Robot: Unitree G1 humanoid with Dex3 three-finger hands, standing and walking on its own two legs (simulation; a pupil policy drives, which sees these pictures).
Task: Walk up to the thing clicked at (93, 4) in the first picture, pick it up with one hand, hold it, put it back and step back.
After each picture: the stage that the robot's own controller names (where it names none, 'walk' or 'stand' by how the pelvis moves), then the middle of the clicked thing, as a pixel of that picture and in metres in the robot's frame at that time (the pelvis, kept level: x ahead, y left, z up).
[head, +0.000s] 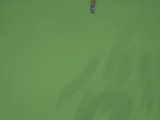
stand; (92, 5) +2.16 -0.15 -0.66
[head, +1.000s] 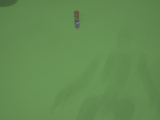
walk; (76, 19) +2.01 +0.22 -0.64
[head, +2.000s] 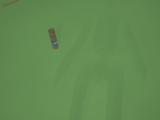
walk; (53, 39) +1.35 +0.44 -0.65
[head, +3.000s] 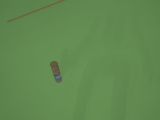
walk; (56, 72) +0.94 +0.34 -0.65
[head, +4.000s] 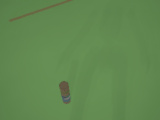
walk; (65, 93) +0.65 +0.19 -0.63
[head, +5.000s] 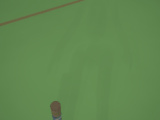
stand; (56, 113) +0.50 +0.16 -0.64
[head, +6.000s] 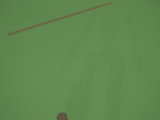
stand; out of the picture +0.45 +0.15 -0.65
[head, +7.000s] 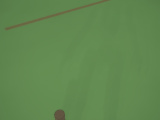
stand; out of the picture +0.45 +0.15 -0.65
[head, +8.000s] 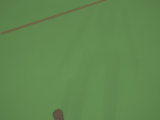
stand; out of the picture +0.47 +0.17 -0.66
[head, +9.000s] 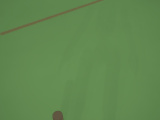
stand; out of the picture +0.45 +0.18 -0.66
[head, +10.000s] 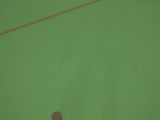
go down; out of the picture +0.45 +0.18 -0.66
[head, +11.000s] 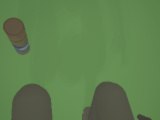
go down; (19, 39) +0.52 +0.23 -0.29
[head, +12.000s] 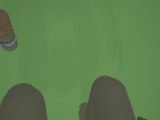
close in; (4, 34) +0.52 +0.24 -0.25
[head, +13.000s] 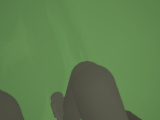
close in; out of the picture +0.50 +0.29 -0.17
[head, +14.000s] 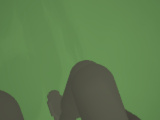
lift; out of the picture +0.50 +0.30 -0.17
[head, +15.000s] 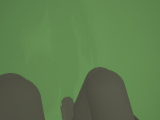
lift; out of the picture +0.40 +0.25 -0.14
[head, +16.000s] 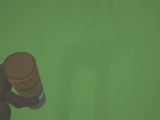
lift; (29, 86) +0.32 +0.17 +0.04
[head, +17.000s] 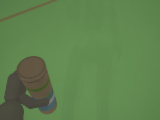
hold; (41, 90) +0.32 +0.14 +0.04
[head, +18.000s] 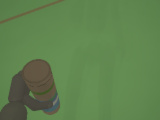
hold; (45, 91) +0.31 +0.13 +0.04
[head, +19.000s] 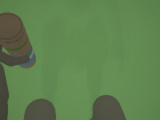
crouch; (19, 47) +0.45 +0.18 -0.04
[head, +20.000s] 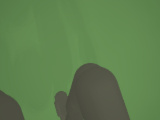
lower; out of the picture +0.47 +0.26 -0.17
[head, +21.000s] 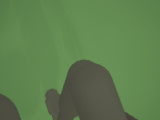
lower; out of the picture +0.48 +0.29 -0.18
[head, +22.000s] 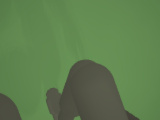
lower; out of the picture +0.48 +0.30 -0.18
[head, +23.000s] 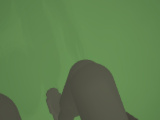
lower; out of the picture +0.47 +0.30 -0.18
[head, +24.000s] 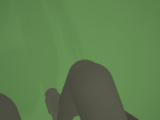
loosen; out of the picture +0.48 +0.29 -0.18
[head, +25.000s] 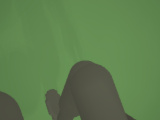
withdraw; out of the picture +0.48 +0.28 -0.18
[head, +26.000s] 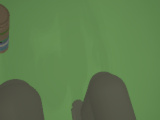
stand; out of the picture +0.49 +0.24 -0.21
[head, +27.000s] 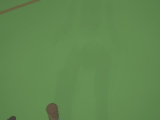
stand; (53, 115) +0.44 +0.16 -0.57
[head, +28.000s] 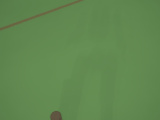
stand; out of the picture +0.44 +0.17 -0.60
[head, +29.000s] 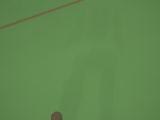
stand; out of the picture +0.43 +0.16 -0.60
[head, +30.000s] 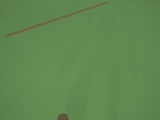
stand; out of the picture +0.46 +0.15 -0.65
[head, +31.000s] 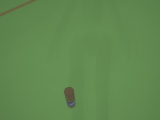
walk; (70, 98) +0.53 +0.11 -0.63
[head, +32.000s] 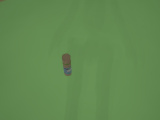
walk; (67, 65) +0.83 +0.15 -0.63
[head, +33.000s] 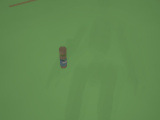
stand; (63, 57) +1.09 +0.18 -0.64
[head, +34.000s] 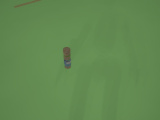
stand; (67, 58) +1.08 +0.17 -0.66
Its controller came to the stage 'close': yes
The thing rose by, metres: 0.68
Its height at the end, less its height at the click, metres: +0.00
